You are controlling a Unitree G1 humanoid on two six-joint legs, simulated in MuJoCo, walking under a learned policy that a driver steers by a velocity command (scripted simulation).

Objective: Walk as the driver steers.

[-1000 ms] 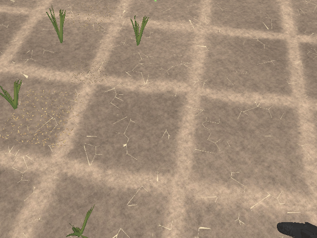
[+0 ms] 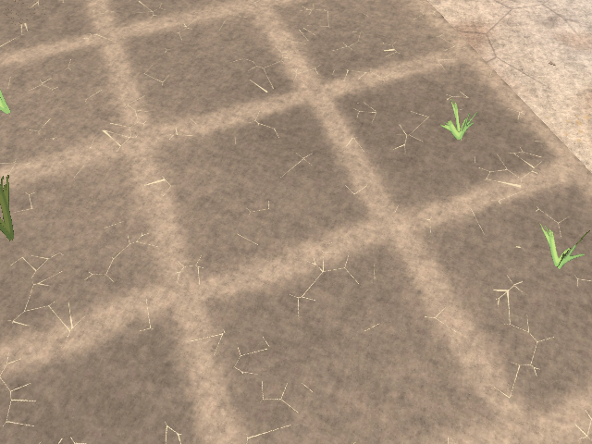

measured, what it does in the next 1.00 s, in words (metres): steps on the spot: left foot, then right foot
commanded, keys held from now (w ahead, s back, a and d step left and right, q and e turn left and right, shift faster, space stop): e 0.24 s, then no key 0.34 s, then q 0.16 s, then w+q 0.26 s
